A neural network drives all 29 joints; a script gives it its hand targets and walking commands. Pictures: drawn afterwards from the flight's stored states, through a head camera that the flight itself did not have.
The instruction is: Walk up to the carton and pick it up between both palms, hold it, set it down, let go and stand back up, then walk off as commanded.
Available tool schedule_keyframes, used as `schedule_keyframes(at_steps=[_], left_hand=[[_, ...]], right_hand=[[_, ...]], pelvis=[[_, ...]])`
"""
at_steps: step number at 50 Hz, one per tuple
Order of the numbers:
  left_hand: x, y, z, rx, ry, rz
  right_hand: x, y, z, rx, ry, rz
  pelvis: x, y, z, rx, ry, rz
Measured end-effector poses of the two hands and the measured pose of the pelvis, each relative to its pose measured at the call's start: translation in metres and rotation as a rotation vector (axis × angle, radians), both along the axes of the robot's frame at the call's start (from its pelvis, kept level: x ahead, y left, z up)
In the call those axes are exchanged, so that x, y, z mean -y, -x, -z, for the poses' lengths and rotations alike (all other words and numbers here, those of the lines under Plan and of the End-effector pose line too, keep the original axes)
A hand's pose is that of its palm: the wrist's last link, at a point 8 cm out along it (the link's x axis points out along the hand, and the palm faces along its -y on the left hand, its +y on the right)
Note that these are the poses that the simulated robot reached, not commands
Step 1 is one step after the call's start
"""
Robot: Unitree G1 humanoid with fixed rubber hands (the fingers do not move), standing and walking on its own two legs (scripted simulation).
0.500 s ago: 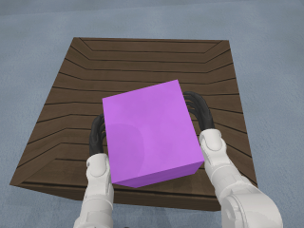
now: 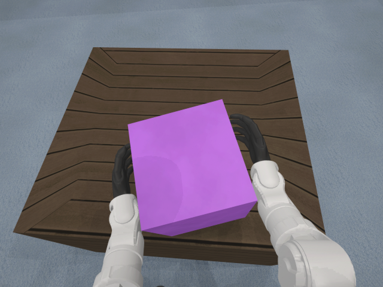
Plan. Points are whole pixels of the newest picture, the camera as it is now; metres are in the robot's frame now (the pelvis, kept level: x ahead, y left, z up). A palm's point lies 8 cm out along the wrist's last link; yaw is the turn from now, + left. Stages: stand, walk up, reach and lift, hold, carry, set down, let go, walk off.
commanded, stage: set down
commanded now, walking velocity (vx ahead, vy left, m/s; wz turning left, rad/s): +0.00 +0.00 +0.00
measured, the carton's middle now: (193, 176) +0.37 +0.02 -0.06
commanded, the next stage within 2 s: none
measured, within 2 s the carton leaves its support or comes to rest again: rests again in 0.78 s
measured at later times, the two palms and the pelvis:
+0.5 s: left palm (126, 185) +0.34 +0.16 -0.02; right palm (257, 150) +0.41 -0.12 -0.01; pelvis +0.00 +0.00 +0.00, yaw +0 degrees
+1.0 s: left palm (130, 186) +0.34 +0.16 -0.04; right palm (257, 151) +0.42 -0.12 -0.02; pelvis +0.01 -0.01 +0.00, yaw +0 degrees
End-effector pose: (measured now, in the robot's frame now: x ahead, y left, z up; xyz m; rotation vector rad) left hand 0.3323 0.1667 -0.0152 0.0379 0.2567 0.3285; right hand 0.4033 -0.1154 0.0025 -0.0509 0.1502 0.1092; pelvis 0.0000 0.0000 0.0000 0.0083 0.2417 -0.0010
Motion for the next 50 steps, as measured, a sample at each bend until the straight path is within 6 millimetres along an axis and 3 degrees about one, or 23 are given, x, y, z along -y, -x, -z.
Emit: schedule_keyframes(at_steps=[37, 50], left_hand=[[0.005, -0.006, 0.011, 0.020, 0.013, -0.019], [0.008, -0.007, 0.024, 0.000, 0.020, -0.013]], right_hand=[[0.005, -0.011, 0.014, -0.027, 0.007, -0.012], [0.007, -0.014, 0.025, -0.030, 0.005, -0.004]], pelvis=[[0.004, -0.006, 0.001, -0.054, -0.004, 0.001], [0.005, -0.010, 0.002, -0.086, -0.004, 0.001]])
